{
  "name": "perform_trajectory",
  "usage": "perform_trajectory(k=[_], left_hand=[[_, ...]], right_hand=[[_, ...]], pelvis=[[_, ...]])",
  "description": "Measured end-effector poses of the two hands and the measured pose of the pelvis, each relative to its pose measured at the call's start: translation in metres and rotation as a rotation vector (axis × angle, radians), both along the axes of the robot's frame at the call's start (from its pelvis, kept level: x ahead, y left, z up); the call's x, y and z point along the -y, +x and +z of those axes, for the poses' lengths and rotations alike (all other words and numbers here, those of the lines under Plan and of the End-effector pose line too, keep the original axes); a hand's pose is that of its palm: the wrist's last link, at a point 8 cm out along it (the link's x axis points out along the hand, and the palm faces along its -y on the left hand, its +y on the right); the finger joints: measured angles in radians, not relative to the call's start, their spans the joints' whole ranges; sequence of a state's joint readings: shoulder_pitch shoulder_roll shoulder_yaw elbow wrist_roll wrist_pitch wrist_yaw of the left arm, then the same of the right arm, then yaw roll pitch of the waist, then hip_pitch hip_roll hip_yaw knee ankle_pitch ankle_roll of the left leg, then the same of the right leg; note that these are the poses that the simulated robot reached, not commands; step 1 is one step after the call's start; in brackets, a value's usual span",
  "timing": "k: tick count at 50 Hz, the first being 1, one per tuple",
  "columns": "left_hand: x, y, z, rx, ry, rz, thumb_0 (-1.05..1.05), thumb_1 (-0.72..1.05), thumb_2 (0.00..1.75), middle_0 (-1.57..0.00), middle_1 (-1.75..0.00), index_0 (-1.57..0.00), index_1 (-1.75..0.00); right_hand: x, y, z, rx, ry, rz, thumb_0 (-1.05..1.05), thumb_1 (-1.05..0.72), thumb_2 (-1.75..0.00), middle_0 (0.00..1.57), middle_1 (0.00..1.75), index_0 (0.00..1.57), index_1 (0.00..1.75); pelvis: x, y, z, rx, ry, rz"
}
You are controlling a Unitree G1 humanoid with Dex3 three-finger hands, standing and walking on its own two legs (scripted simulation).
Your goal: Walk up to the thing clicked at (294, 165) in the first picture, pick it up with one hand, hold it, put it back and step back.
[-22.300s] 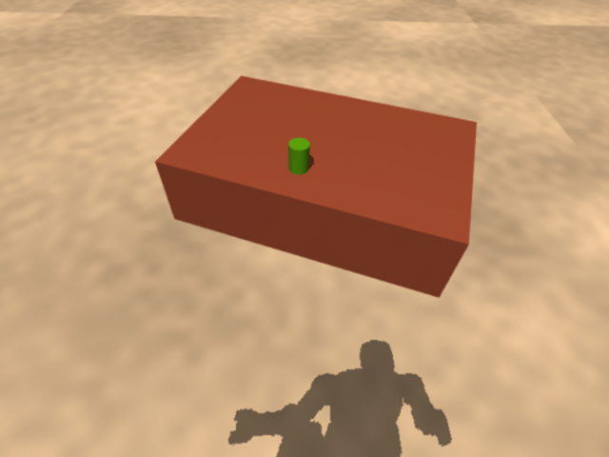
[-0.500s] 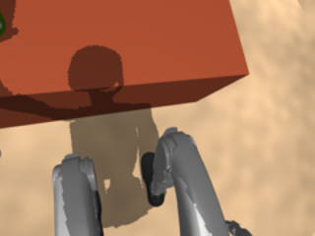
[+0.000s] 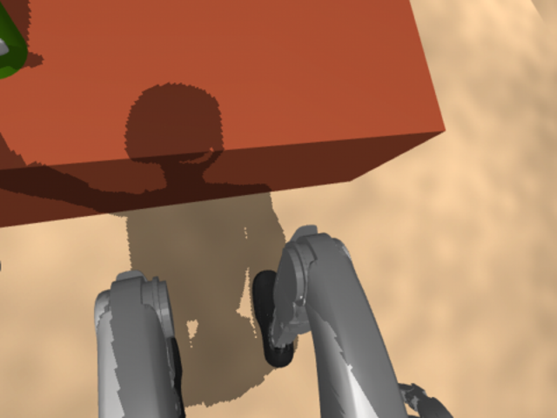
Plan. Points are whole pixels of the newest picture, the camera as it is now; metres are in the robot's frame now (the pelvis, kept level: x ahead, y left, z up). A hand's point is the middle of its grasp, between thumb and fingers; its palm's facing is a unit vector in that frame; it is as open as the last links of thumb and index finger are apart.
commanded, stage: withdraw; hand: left
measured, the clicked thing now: out of the picture +0.60 +0.25 -0.01
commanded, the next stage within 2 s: rise in 0.44 s
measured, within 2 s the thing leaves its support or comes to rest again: neither
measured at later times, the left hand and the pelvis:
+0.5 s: hand out of the picture +0.60 +0.32 +0.11, palm faces +0.35 -0.94 -0.04, open 17.5 cm; pelvis +0.00 +0.00 +0.04, yaw +0 degrees
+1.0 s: hand out of the picture +0.59 +0.38 +0.19, palm faces +0.41 -0.84 -0.36, open 17.7 cm; pelvis +0.04 +0.01 +0.17, yaw -1 degrees
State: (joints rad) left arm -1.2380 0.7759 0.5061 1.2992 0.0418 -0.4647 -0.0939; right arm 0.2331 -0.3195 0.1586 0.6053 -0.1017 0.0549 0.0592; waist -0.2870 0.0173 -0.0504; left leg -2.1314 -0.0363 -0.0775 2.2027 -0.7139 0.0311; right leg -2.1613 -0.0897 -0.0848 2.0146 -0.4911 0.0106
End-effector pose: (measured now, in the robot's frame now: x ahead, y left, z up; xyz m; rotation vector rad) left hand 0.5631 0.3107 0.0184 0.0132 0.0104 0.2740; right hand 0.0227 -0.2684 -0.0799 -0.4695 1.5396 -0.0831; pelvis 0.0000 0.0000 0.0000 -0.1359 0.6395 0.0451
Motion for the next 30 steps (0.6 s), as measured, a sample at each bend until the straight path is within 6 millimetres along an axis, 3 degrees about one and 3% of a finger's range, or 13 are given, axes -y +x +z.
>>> perform_trajectory(k=[9,13,20,26,30], left_hand=[[0.001,0.001,-0.008,0.003,-0.015,0.010,-0.01,-0.59,0.20,-0.36,-0.29,-0.36,-0.30],[-0.006,0.001,-0.001,0.016,-0.001,0.029,-0.02,-0.60,0.16,-0.26,-0.21,-0.25,-0.21],[-0.033,-0.002,0.047,0.048,0.021,0.081,-0.02,-0.60,0.12,-0.14,-0.11,-0.13,-0.12],[-0.052,0.000,0.098,0.019,0.033,0.078,-0.02,-0.61,0.11,-0.09,-0.09,-0.08,-0.09],[-0.057,0.007,0.117,-0.024,0.051,0.057,-0.02,-0.60,0.10,-0.07,-0.08,-0.07,-0.07]], right_hand=[[-0.001,-0.004,-0.002,-0.013,-0.006,-0.011,0.00,-0.90,-0.90,0.21,0.30,0.21,0.30],[-0.003,-0.006,0.000,-0.019,-0.009,-0.024,0.00,-0.90,-0.90,0.21,0.30,0.21,0.30],[-0.006,-0.004,0.013,0.002,-0.012,-0.062,0.00,-0.90,-0.90,0.21,0.30,0.21,0.30],[-0.010,-0.001,0.037,0.031,-0.010,-0.074,0.00,-0.89,-0.90,0.21,0.30,0.21,0.30],[-0.009,-0.002,0.055,0.034,-0.018,-0.073,0.00,-0.88,-0.90,0.21,0.30,0.21,0.30]], pelvis=[[0.000,0.001,-0.004,-0.002,-0.001,-0.002],[0.000,0.001,-0.002,-0.005,-0.001,-0.001],[-0.001,0.003,0.015,-0.009,0.006,0.000],[-0.003,0.003,0.042,-0.011,0.012,-0.002],[-0.005,0.004,0.056,-0.012,0.010,-0.005]])
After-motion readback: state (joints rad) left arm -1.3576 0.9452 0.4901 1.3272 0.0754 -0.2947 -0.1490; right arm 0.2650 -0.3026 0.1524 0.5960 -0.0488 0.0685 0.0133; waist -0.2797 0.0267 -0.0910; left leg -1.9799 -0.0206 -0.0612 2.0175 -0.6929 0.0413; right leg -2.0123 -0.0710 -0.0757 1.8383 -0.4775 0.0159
